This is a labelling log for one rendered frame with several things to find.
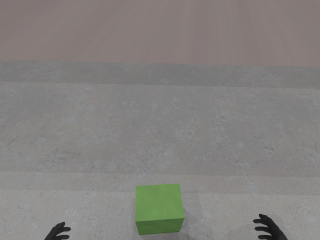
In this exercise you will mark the carton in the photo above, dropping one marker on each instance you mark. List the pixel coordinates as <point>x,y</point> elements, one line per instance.
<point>158,208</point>

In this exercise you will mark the robot left hand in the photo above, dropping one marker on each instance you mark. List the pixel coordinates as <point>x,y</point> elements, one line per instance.
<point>59,228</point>

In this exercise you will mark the robot right hand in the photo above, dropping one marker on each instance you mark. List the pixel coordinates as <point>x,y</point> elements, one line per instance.
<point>273,229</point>

